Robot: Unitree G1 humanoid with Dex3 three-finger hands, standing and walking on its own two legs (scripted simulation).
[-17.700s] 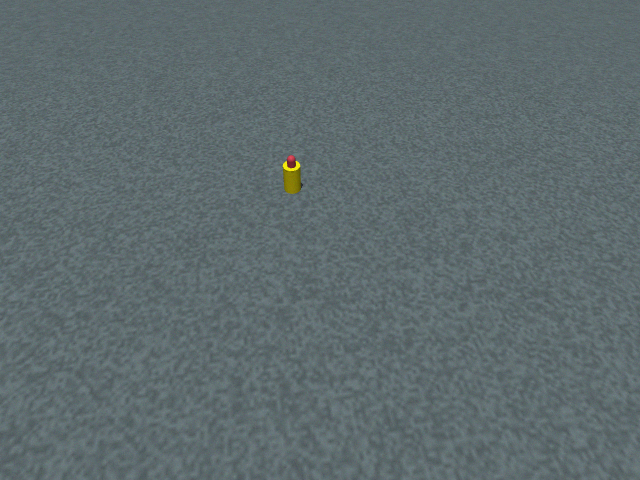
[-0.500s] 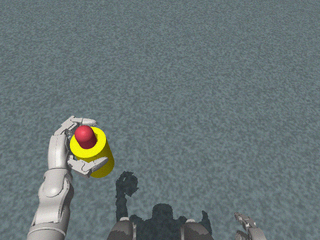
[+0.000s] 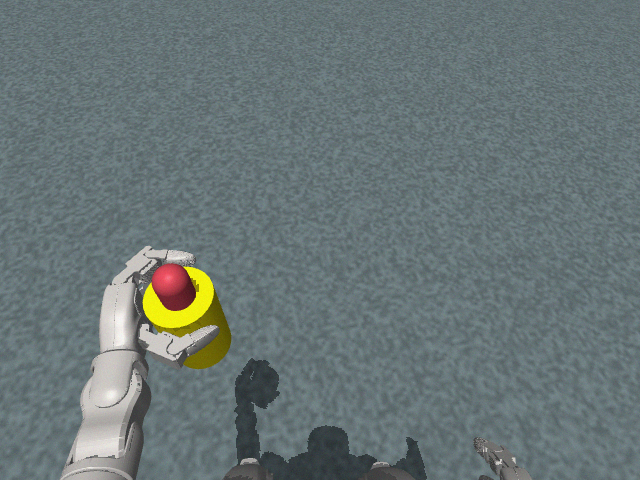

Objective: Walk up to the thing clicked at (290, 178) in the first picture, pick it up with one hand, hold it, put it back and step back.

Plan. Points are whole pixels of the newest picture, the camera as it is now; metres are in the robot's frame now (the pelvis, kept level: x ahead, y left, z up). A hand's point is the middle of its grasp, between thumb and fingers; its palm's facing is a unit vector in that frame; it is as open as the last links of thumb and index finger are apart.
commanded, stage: lift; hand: left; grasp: from the side
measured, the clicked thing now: (187, 312) +0.33 +0.17 +0.01
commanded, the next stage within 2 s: hold in 0.06 s
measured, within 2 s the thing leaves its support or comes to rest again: neither
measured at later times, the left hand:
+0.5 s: hand (175, 302) +0.33 +0.17 +0.04, palm faces +0.14 -0.99 -0.03, open 10.9 cm
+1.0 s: hand (170, 305) +0.32 +0.17 +0.05, palm faces +0.14 -0.99 -0.03, open 10.9 cm
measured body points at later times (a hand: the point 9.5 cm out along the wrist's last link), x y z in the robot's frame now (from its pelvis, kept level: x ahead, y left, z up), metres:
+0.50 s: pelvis +0.00 +0.00 +0.01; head +0.06 +0.01 +0.46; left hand +0.31 +0.23 +0.04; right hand +0.13 -0.24 -0.10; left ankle +0.01 +0.13 -0.68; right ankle +0.00 -0.13 -0.68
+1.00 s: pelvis +0.00 +0.00 +0.02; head +0.05 +0.01 +0.47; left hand +0.30 +0.23 +0.05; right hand +0.13 -0.23 -0.09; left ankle +0.01 +0.13 -0.68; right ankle +0.00 -0.13 -0.68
